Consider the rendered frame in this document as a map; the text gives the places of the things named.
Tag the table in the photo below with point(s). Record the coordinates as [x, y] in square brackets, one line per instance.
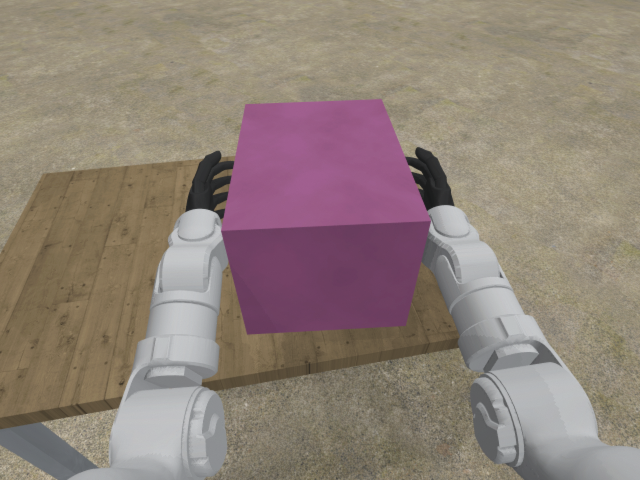
[76, 281]

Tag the robot right hand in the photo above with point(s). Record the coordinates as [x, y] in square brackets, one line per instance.
[436, 191]

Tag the carton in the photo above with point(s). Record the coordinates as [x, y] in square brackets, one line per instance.
[324, 225]

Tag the right robot upper arm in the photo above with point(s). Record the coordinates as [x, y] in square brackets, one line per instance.
[536, 419]

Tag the robot left forearm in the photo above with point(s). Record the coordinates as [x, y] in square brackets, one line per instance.
[179, 349]

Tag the robot right forearm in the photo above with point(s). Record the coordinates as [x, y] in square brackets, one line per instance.
[494, 332]

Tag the robot left hand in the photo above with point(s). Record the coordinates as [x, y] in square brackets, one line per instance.
[203, 186]

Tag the left robot upper arm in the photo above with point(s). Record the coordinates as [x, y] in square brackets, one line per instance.
[166, 434]

